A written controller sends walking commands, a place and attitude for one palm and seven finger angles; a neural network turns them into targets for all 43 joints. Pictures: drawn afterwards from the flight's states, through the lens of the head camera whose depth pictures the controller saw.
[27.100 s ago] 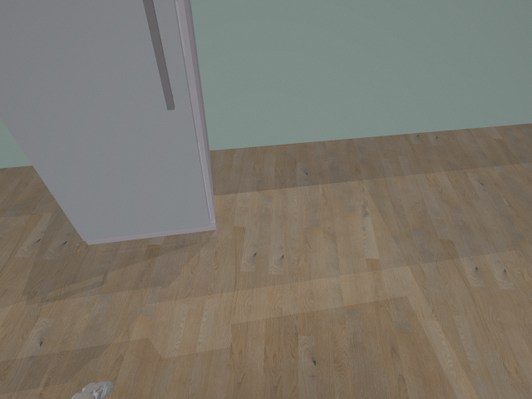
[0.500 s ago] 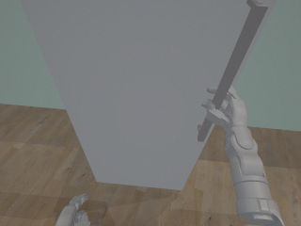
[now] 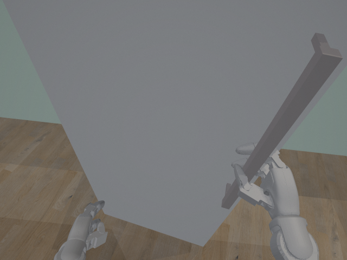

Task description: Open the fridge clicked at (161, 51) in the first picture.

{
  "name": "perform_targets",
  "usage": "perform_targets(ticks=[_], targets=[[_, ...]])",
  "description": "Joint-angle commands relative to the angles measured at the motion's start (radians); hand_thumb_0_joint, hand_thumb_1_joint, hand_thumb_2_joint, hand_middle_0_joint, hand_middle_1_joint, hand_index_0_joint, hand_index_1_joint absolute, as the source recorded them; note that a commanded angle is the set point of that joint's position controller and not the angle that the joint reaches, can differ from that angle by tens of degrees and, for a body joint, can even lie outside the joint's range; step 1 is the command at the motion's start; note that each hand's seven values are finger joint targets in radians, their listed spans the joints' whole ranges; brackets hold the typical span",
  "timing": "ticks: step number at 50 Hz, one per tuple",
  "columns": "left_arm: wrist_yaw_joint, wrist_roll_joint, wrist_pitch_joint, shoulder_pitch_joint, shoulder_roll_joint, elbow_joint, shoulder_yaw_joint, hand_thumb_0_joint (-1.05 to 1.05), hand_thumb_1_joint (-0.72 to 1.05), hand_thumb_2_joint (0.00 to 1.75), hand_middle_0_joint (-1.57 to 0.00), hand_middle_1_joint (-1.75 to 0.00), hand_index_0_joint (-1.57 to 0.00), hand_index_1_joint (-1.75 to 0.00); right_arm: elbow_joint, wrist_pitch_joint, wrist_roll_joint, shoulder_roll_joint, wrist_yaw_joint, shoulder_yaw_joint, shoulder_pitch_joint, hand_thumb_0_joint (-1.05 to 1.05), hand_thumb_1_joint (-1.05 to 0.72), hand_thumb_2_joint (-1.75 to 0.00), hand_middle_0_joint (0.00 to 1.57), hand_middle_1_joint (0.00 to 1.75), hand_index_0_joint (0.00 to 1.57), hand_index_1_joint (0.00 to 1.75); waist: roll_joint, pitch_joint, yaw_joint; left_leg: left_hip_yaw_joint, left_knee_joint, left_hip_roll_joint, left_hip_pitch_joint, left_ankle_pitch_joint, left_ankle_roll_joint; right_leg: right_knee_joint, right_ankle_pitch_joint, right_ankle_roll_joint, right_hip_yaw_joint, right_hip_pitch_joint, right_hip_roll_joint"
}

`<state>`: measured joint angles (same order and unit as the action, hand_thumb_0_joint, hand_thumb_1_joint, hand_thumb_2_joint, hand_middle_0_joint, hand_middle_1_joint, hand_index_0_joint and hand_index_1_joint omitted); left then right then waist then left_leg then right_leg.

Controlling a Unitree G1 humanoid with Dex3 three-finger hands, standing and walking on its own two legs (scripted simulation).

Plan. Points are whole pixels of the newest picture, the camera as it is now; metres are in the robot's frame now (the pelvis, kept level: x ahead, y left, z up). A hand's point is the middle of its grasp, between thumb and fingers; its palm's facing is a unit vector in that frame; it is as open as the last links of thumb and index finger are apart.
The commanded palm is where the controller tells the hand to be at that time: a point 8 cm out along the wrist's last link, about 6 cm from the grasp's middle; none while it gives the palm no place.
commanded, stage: walk backward, drawing the door open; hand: right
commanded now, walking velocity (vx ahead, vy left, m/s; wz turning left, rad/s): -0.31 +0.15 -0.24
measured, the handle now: (256, 150) +0.30 -0.12 +0.17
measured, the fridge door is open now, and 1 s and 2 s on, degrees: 11 32 66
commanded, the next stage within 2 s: stop walking and hold the door back in 1.92 s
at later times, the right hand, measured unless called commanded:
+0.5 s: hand (232, 213) +0.19 -0.08 +0.12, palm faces +0.09 +0.98 -0.16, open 6.4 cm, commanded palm +0.16 -0.12 +0.13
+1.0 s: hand out of the picture +0.10 +0.00 +0.12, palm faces +0.41 +0.89 -0.20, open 6.5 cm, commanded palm +0.05 -0.04 +0.13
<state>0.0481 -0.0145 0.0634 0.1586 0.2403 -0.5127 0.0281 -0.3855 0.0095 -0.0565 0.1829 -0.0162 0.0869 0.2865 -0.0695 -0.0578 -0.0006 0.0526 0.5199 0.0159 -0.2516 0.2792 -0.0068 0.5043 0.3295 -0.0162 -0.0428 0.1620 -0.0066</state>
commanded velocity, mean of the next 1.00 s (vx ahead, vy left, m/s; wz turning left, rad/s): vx -0.24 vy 0.28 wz -0.58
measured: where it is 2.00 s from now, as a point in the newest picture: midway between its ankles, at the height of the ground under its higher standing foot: outside the picture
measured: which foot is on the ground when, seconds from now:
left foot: down 0.00-0.48, up 0.50-0.80, down 0.82-1.00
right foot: down 0.00-0.20, up 0.22-0.46, down 0.48-0.84, up 0.86-1.00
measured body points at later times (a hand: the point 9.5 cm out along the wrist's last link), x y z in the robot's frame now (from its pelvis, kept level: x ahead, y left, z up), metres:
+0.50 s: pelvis -0.04 +0.05 -0.01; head -0.01 +0.06 +0.43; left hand +0.15 +0.26 -0.10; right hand +0.18 -0.13 +0.13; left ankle -0.03 +0.11 -0.74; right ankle -0.03 -0.05 -0.74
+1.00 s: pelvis -0.09 +0.21 -0.01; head -0.06 +0.20 +0.44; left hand +0.16 +0.36 -0.10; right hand +0.07 -0.05 +0.14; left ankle -0.03 +0.31 -0.74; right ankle -0.13 +0.12 -0.69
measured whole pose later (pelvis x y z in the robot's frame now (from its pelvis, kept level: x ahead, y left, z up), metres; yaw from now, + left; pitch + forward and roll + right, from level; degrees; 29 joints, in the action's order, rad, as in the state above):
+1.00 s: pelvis -0.09 +0.21 -0.01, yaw -25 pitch +0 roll +0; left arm 0.09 -0.03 -0.10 0.14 0.18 -0.65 -0.01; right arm -0.41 0.05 0.01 0.20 -0.06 0.02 0.22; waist -0.01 0.08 -0.05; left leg 0.12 0.52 0.04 -0.27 0.24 0.02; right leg 1.00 0.47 0.04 -0.06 0.48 -0.01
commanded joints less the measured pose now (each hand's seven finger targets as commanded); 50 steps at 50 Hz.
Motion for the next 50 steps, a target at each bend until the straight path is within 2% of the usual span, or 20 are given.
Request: perform_targets(ticks=[1, 4, 7, 8, 10, 14, 22, 23, 24, 25, 26, 28, 32, 38, 40, 42, 43, 45, 47, 50], targets=[[-0.004, -0.016, -0.039, -0.048, 0.072, 0.171, -0.037, 0.00, 0.90, 0.90, -0.20, -0.30, -0.20, -0.30, -0.269, 0.097, 0.043, 0.044, -0.042, -0.041, -0.128, 0.00, -0.90, -0.90, 0.45, 1.40, 0.45, 1.40, -0.105, -0.212, -0.038, 0.010, 0.136, -0.034, -0.173, -0.119, -0.011, -0.005, -1.401, -0.033, 0.146, -0.385, -0.183], [-0.006, -0.026, -0.050, -0.075, 0.057, 0.183, -0.029, 0.00, 0.90, 0.90, -0.20, -0.30, -0.20, -0.30, -0.289, 0.098, 0.046, 0.041, -0.061, -0.048, -0.106, 0.00, -0.90, -0.90, 0.45, 1.40, 0.45, 1.40, -0.062, -0.125, -0.021, 0.022, 0.051, -0.030, -0.134, -0.092, -0.003, -0.025, -1.276, -0.025, 0.133, -0.274, -0.180], [-0.001, -0.019, -0.055, -0.089, 0.053, 0.196, -0.021, 0.00, 0.90, 0.90, -0.20, -0.30, -0.20, -0.30, -0.310, 0.109, 0.039, 0.060, -0.071, -0.079, -0.046, 0.00, -0.90, -0.90, 0.45, 1.40, 0.45, 1.40, 0.025, -0.123, -0.011, 0.009, -0.060, -0.002, 0.062, -0.490, 0.008, 0.032, -1.062, -0.006, 0.077, -0.118, -0.129], [0.001, -0.015, -0.059, -0.085, 0.053, 0.200, -0.025, 0.00, 0.90, 0.90, -0.20, -0.30, -0.20, -0.30, -0.304, 0.120, 0.036, 0.067, -0.071, -0.091, -0.030, 0.00, -0.90, -0.90, 0.45, 1.40, 0.45, 1.40, 0.113, -0.126, -0.001, -0.017, -0.074, 0.039, 0.191, -0.778, 0.035, 0.130, -0.821, 0.013, 0.054, 0.013, -0.087], [0.015, -0.011, -0.078, -0.096, 0.027, 0.207, -0.024, 0.00, 0.90, 0.90, -0.20, -0.30, -0.20, -0.30, -0.241, 0.151, 0.038, 0.097, -0.070, -0.150, 0.034, 0.00, -0.90, -0.90, 0.45, 1.40, 0.45, 1.40, 0.396, -0.163, 0.042, -0.161, -0.028, 0.270, 0.422, -1.425, 0.132, 0.450, 0.140, 0.024, 0.041, 0.380, 0.091], [0.023, -0.030, -0.083, -0.080, -0.018, 0.154, 0.011, 0.00, 0.90, 0.90, -0.20, -0.30, -0.20, -0.30, -0.233, 0.180, 0.079, 0.062, -0.072, -0.146, 0.025, 0.00, -0.90, -0.90, 0.45, 1.40, 0.45, 1.40, 0.191, -0.168, 0.015, -0.070, -0.056, 0.262, 0.288, -1.141, 0.113, 0.491, 0.104, 0.022, 0.034, 0.328, 0.041], [0.046, -0.017, -0.121, -0.076, 0.004, 0.136, -0.016, 0.00, 0.90, 0.90, -0.20, -0.30, -0.20, -0.30, -0.366, 0.185, 0.065, 0.037, -0.079, -0.055, -0.068, 0.00, -0.90, -0.90, 0.45, 1.40, 0.45, 1.40, 0.172, -0.129, -0.014, 0.054, -0.048, 0.156, 0.065, -0.503, 0.105, 0.051, -0.188, 0.022, -0.032, 0.039, -0.020], [0.051, -0.010, -0.132, -0.049, 0.028, 0.130, -0.026, 0.00, 0.90, 0.90, -0.20, -0.30, -0.20, -0.30, -0.384, 0.185, 0.061, 0.039, -0.078, -0.036, -0.089, 0.00, -0.90, -0.90, 0.45, 1.40, 0.45, 1.40, 0.072, -0.132, -0.039, 0.068, 0.102, 0.100, -0.026, -0.359, 0.058, -0.081, -0.415, 0.004, 0.054, -0.087, -0.071], [0.047, -0.012, -0.151, -0.054, 0.062, 0.135, -0.038, 0.00, 0.90, 0.90, -0.20, -0.30, -0.20, -0.30, -0.395, 0.187, 0.056, 0.041, -0.081, -0.022, -0.106, 0.00, -0.90, -0.90, 0.45, 1.40, 0.45, 1.40, -0.146, -0.132, -0.029, 0.065, 0.352, -0.044, -0.245, 0.039, -0.013, -0.207, -0.808, -0.077, 0.419, -0.228, -0.303], [0.031, -0.020, -0.161, -0.047, 0.065, 0.118, -0.035, 0.00, 0.90, 0.90, -0.20, -0.30, -0.20, -0.30, -0.346, 0.192, 0.096, 0.083, -0.093, -0.032, -0.097, 0.00, -0.90, -0.90, 0.45, 1.40, 0.45, 1.40, -0.169, -0.144, -0.013, -0.067, 0.585, -0.042, -0.314, 0.281, -0.035, -0.252, -0.879, -0.159, 0.650, -0.255, -0.448], [0.018, -0.043, -0.171, -0.053, 0.038, 0.111, -0.028, 0.00, 0.90, 0.90, -0.20, -0.30, -0.20, -0.30, -0.364, 0.204, 0.113, 0.079, -0.097, -0.039, -0.127, 0.00, -0.90, -0.90, 0.45, 1.40, 0.45, 1.40, -0.082, -0.129, -0.013, -0.140, 0.673, -0.047, -0.323, 0.261, -0.032, -0.252, -0.839, -0.214, 0.702, -0.193, -0.476], [0.022, -0.048, -0.197, -0.070, 0.016, 0.086, -0.030, 0.00, 0.90, 0.90, -0.20, -0.30, -0.20, -0.30, -0.438, 0.202, 0.115, 0.115, -0.086, -0.071, -0.166, 0.00, -0.90, -0.90, 0.45, 1.40, 0.45, 1.40, -0.037, -0.100, -0.017, -0.148, 0.657, -0.005, -0.386, 0.221, -0.031, -0.188, -0.913, -0.143, 0.554, -0.197, -0.402], [0.013, -0.022, -0.223, -0.087, 0.030, 0.045, -0.060, 0.00, 0.90, 0.90, -0.20, -0.30, -0.20, -0.30, -0.347, 0.168, 0.105, 0.046, -0.092, -0.046, -0.167, 0.00, -0.90, -0.90, 0.45, 1.40, 0.45, 1.40, -0.081, -0.145, 0.003, -0.118, 0.404, -0.018, -0.165, 0.065, -0.026, -0.192, -0.518, -0.083, 0.320, -0.070, -0.262], [0.019, -0.003, -0.242, -0.108, 0.029, 0.043, -0.058, 0.00, 0.90, 0.90, -0.20, -0.30, -0.20, -0.30, -0.348, 0.162, 0.074, 0.082, -0.106, -0.092, -0.219, 0.00, -0.90, -0.90, 0.45, 1.40, 0.45, 1.40, -0.247, -0.108, -0.014, -0.007, -0.004, -0.069, 0.123, 0.078, -0.034, -0.240, -0.025, -0.072, 0.304, 0.179, -0.181], [0.017, 0.002, -0.242, -0.093, 0.006, 0.029, -0.054, 0.00, 0.90, 0.90, -0.20, -0.30, -0.20, -0.30, -0.376, 0.173, 0.075, 0.126, -0.106, -0.128, -0.215, 0.00, -0.90, -0.90, 0.45, 1.40, 0.45, 1.40, -0.091, -0.106, -0.017, -0.026, -0.216, -0.027, 0.120, -0.056, -0.015, -0.110, 0.002, -0.019, 0.215, 0.154, -0.079], [0.019, 0.004, -0.219, -0.115, -0.039, 0.027, -0.040, 0.00, 0.90, 0.90, -0.20, -0.30, -0.20, -0.30, -0.417, 0.171, 0.068, 0.202, -0.110, -0.198, -0.241, 0.00, -0.90, -0.90, 0.45, 1.40, 0.45, 1.40, 0.244, -0.126, -0.016, -0.120, -0.275, 0.209, -0.006, -0.207, 0.090, 0.319, 0.091, 0.054, -0.010, 0.179, 0.056], [0.028, 0.001, -0.217, -0.132, -0.033, 0.025, -0.043, 0.00, 0.90, 0.90, -0.20, -0.30, -0.20, -0.30, -0.418, 0.171, 0.073, 0.198, -0.108, -0.226, -0.247, 0.00, -0.90, -0.90, 0.45, 1.40, 0.45, 1.40, 0.278, -0.160, 0.021, -0.133, -0.258, 0.289, -0.025, -0.222, 0.157, 0.560, 0.188, 0.042, 0.001, 0.234, 0.053], [0.043, 0.007, -0.212, -0.147, -0.010, 0.019, -0.067, 0.00, 0.90, 0.90, -0.20, -0.30, -0.20, -0.30, -0.338, 0.137, 0.071, 0.168, -0.089, -0.222, -0.194, 0.00, -0.90, -0.90, 0.45, 1.40, 0.45, 1.40, 0.286, -0.147, 0.028, -0.118, -0.183, 0.295, 0.044, -0.347, 0.193, 0.742, 0.246, 0.035, 0.046, 0.353, 0.005], [0.054, -0.016, -0.218, -0.131, -0.035, 0.035, -0.041, 0.00, 0.90, 0.90, -0.20, -0.30, -0.20, -0.30, -0.344, 0.159, 0.076, 0.111, -0.061, -0.177, -0.226, 0.00, -0.90, -0.90, 0.45, 1.40, 0.45, 1.40, 0.243, -0.100, 0.003, 0.000, -0.105, 0.254, 0.136, -0.614, 0.196, 0.587, 0.191, 0.058, -0.028, 0.349, -0.030], [0.067, -0.015, -0.230, -0.100, -0.016, 0.035, -0.042, 0.00, 0.90, 0.90, -0.20, -0.30, -0.20, -0.30, -0.331, 0.176, 0.058, 0.090, -0.054, -0.151, -0.218, 0.00, -0.90, -0.90, 0.45, 1.40, 0.45, 1.40, 0.214, -0.103, -0.017, 0.066, 0.006, 0.231, 0.178, -0.661, 0.156, 0.187, 0.067, 0.053, -0.042, 0.238, -0.052]])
